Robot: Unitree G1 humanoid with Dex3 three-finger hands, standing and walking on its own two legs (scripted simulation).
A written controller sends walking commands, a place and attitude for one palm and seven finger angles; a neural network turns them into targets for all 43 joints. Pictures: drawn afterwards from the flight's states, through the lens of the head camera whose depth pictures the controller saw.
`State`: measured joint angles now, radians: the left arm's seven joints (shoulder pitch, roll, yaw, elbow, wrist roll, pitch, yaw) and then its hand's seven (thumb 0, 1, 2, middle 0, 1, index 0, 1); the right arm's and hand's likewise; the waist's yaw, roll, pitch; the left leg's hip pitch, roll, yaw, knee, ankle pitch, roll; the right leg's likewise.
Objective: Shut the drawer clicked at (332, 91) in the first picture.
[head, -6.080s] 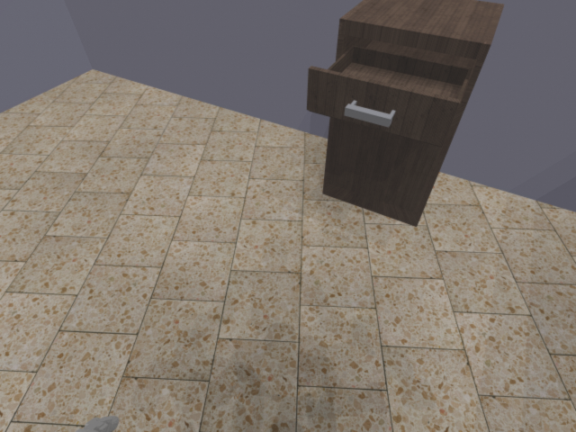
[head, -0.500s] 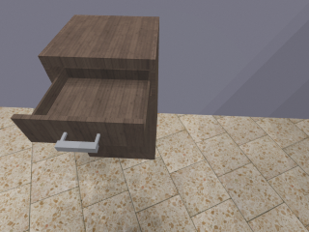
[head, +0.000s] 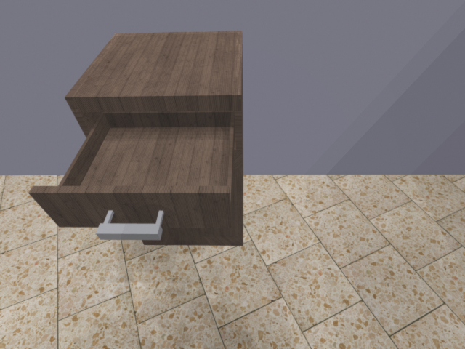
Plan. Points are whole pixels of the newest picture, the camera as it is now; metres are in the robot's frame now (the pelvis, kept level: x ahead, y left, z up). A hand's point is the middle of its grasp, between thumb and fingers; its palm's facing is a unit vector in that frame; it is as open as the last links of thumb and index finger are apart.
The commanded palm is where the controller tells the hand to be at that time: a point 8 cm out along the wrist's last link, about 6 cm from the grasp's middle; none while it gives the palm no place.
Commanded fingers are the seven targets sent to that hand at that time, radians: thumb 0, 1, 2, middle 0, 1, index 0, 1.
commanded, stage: shuffle to correct the standing spot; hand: left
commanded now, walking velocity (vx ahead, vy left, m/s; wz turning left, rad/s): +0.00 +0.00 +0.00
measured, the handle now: (132, 223) +0.39 +0.26 -0.06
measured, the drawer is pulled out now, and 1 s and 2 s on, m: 0.30 0.30 0.30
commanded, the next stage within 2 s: come to a stop and stand still in 0.40 s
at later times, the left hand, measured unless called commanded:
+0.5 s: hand out of the picture +0.03 +0.17 -0.19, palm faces +0.07 -0.98 -0.17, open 7.4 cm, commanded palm none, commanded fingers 0.00 0.90 0.90 -0.20 -0.30 -0.20 -0.30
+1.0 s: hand out of the picture +0.08 +0.22 -0.19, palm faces +0.03 -0.98 -0.18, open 7.4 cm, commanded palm none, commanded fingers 0.00 0.90 0.90 -0.20 -0.30 -0.20 -0.30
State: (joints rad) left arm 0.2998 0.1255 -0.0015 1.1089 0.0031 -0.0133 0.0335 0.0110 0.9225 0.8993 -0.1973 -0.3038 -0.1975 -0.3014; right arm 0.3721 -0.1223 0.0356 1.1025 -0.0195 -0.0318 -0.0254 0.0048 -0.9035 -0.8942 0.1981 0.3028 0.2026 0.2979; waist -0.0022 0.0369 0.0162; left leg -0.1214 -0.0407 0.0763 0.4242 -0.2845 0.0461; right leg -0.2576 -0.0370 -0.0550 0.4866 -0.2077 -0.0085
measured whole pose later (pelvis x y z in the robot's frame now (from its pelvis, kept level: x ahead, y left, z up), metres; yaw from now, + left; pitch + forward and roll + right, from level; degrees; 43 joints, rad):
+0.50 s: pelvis +0.05 +0.01 -0.01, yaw +0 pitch -1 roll +0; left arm 0.34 0.12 0.02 1.12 0.02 0.00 0.03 0.01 0.91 0.90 -0.20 -0.30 -0.20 -0.30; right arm 0.36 -0.14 0.03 1.10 -0.02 -0.04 -0.03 0.00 -0.91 -0.89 0.20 0.30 0.20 0.30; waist 0.02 0.00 0.04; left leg -0.08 -0.04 0.08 0.52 -0.42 0.06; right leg -0.25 -0.04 -0.07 0.66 -0.41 -0.04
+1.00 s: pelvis +0.08 +0.05 -0.01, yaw +0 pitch -1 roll -1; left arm 0.30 0.14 0.00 1.08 0.01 -0.01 0.04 0.01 0.91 0.90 -0.20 -0.30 -0.20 -0.30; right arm 0.29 -0.18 0.00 1.03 -0.01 -0.02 -0.02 0.02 -0.93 -0.89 0.20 0.30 0.20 0.30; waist -0.01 0.01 0.04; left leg -0.26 0.02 0.07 0.59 -0.31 0.03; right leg -0.17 -0.07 -0.07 0.54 -0.34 0.04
